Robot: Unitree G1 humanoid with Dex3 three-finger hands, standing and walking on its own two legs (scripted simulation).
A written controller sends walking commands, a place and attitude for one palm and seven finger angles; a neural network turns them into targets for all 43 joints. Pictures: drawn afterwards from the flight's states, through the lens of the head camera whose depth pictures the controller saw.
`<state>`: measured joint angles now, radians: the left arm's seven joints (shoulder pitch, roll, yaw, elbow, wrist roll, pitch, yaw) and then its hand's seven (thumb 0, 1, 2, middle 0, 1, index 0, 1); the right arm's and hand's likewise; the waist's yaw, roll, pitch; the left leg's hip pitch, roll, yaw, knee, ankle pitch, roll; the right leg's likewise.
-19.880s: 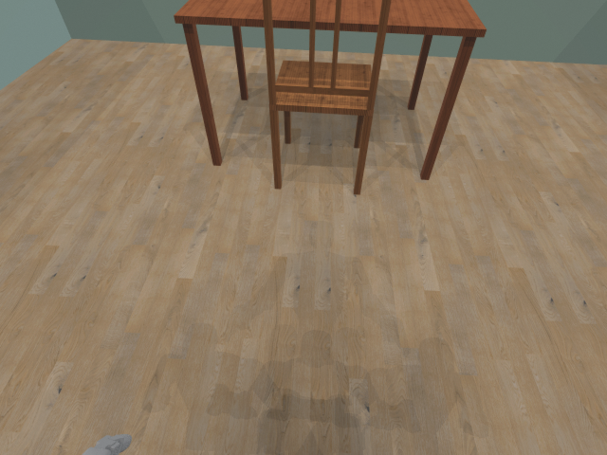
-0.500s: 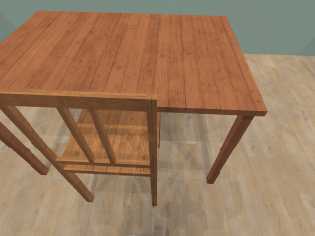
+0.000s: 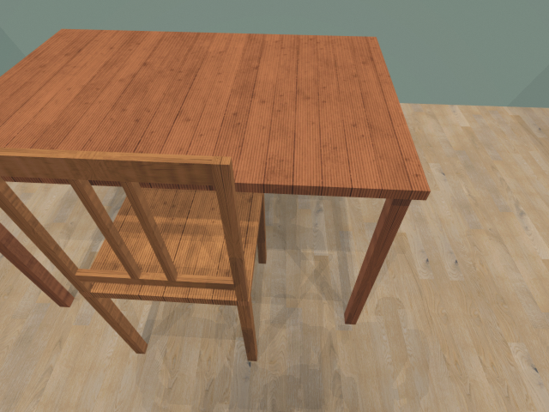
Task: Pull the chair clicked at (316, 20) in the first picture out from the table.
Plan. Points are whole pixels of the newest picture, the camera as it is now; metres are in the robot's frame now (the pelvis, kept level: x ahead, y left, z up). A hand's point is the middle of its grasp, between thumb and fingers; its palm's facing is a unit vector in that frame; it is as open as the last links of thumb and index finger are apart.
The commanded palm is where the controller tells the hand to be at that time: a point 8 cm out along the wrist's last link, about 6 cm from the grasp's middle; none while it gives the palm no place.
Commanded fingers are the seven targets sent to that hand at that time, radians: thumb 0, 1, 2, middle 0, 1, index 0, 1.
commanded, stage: come to a stop and stand still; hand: left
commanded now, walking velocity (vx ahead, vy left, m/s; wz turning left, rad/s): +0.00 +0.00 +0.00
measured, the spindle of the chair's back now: (111, 234) +0.43 +0.35 -0.05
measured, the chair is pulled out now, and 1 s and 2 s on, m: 0.00 0.00 0.00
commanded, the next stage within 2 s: look again from close up in 0.26 s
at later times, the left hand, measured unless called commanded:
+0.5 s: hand out of the picture +0.00 +0.18 -0.17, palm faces +0.00 -0.98 -0.18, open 7.3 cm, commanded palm none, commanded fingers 0.00 0.90 0.90 -0.20 -0.30 -0.20 -0.30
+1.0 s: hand out of the picture +0.04 +0.23 -0.17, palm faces +0.00 -0.98 -0.22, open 7.4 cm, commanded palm none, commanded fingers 0.00 0.90 0.90 -0.20 -0.30 -0.20 -0.30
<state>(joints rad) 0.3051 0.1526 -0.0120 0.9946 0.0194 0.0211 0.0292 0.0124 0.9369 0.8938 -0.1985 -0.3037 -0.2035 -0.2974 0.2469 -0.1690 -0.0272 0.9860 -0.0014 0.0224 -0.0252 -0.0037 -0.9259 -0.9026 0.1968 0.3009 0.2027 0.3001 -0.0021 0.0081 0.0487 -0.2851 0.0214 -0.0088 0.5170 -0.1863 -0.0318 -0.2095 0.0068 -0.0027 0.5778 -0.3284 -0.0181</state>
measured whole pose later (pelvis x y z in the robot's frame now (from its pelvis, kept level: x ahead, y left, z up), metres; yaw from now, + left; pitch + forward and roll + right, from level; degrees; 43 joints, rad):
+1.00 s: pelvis +0.03 +0.04 +0.00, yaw +0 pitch +0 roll +0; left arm 0.28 0.20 -0.01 1.05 0.02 -0.01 0.03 0.00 0.91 0.89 -0.19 -0.30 -0.20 -0.30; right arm 0.21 -0.19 0.00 1.05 -0.01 -0.02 -0.02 0.00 -0.91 -0.90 0.20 0.30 0.20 0.30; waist 0.02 -0.02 0.03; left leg -0.27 -0.03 0.03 0.53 -0.26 0.04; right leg -0.18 -0.04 0.02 0.51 -0.32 0.04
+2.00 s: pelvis -0.03 -0.01 -0.10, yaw +1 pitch +13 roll -2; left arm 0.50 0.22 0.25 0.10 -0.30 -0.58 -0.33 0.01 0.49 0.72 -0.16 -0.24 -0.16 -0.23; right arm 0.17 -0.28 -0.07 0.54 0.01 -0.27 -0.07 0.01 -0.91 -0.90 0.20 0.30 0.20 0.30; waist 0.05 -0.02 -0.13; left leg -1.00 0.04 -0.07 1.25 -0.48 -0.03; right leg -0.89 0.02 -0.10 1.25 -0.59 -0.06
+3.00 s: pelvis -0.02 +0.04 -0.08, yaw +0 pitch +14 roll -5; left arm 0.33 0.28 0.21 -0.03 -0.28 -0.36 -0.29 -0.02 -0.49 0.30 -0.06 -0.09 -0.06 -0.08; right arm 0.23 -0.22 0.03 0.51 0.02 -0.19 -0.05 0.01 -0.90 -0.90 0.20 0.30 0.21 0.30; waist 0.00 0.03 -0.14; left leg -0.97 0.02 -0.04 1.18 -0.47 0.03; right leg -0.83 0.00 -0.08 1.12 -0.54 0.02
